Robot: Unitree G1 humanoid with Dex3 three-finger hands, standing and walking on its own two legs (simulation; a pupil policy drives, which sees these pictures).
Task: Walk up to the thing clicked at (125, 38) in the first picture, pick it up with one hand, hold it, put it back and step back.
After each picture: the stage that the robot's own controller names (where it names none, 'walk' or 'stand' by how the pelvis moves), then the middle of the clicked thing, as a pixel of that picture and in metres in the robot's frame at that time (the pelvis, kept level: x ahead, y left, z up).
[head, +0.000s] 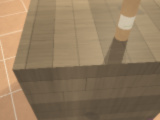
stand; (127, 15) +0.67 -0.17 +0.10
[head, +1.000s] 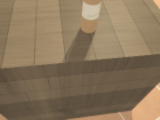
rise first; (91, 2) +0.61 +0.01 +0.14
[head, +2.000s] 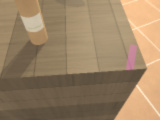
rise first; (30, 13) +0.52 +0.22 +0.14
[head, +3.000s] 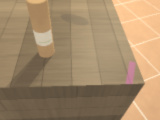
stand; (42, 29) +0.53 +0.19 +0.10
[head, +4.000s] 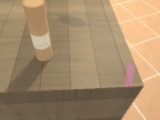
stand; (39, 32) +0.51 +0.19 +0.10
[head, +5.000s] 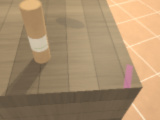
stand; (37, 35) +0.50 +0.20 +0.10
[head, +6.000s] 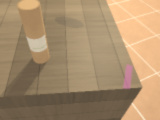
stand; (36, 35) +0.50 +0.20 +0.10
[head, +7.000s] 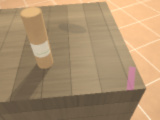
rise first; (39, 41) +0.49 +0.21 +0.11
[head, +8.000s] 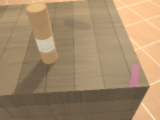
go down; (44, 36) +0.50 +0.21 +0.11
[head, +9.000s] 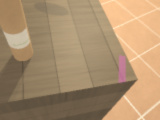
go down; (15, 28) +0.47 +0.20 +0.12
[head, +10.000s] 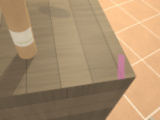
approach; (20, 27) +0.50 +0.20 +0.12
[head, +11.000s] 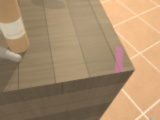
close in; (9, 18) +0.50 +0.22 +0.15
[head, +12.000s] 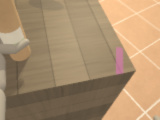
lift; (9, 27) +0.46 +0.21 +0.15
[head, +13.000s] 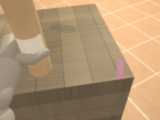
lift; (29, 35) +0.35 +0.15 +0.26
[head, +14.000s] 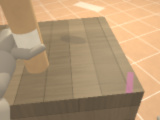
hold; (26, 31) +0.34 +0.17 +0.29
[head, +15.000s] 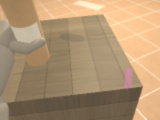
hold; (25, 23) +0.33 +0.15 +0.32
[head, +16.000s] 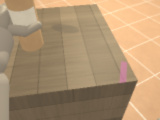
crouch; (22, 8) +0.41 +0.17 +0.30
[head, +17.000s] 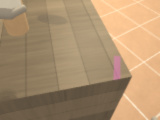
lower; out of the picture +0.49 +0.20 +0.27
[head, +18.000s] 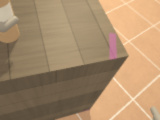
lower; out of the picture +0.52 +0.21 +0.16
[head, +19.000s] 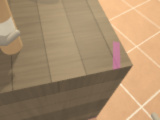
lower; out of the picture +0.48 +0.22 +0.15
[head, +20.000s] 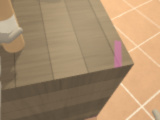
lower; (2, 16) +0.49 +0.22 +0.15
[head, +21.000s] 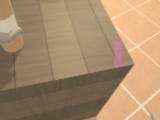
lower; (1, 15) +0.49 +0.22 +0.15
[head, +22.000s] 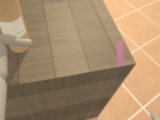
open; (9, 17) +0.48 +0.20 +0.15
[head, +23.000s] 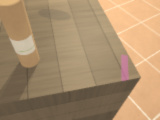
sink last; (21, 35) +0.45 +0.20 +0.14
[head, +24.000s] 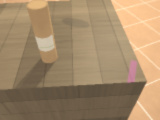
stand; (44, 35) +0.50 +0.20 +0.12
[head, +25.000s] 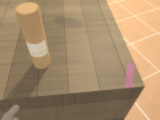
stand; (36, 39) +0.46 +0.20 +0.11
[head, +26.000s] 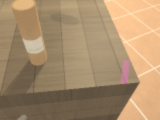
stand; (32, 36) +0.47 +0.21 +0.11
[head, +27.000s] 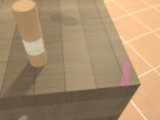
stand; (32, 37) +0.47 +0.21 +0.11
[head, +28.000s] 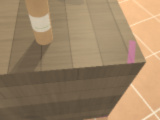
walk; (39, 13) +0.54 +0.17 +0.13
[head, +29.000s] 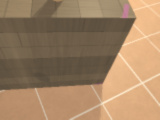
walk; out of the picture +0.82 +0.16 +0.12
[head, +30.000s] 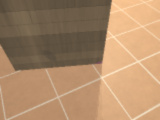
stand; out of the picture +1.17 +0.29 +0.12
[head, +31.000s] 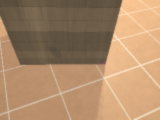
stand; out of the picture +1.23 +0.16 +0.11
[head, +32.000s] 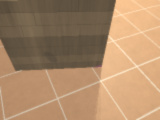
stand; out of the picture +1.20 +0.19 +0.10
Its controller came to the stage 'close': yes
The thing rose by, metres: 0.21
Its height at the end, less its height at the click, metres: +0.00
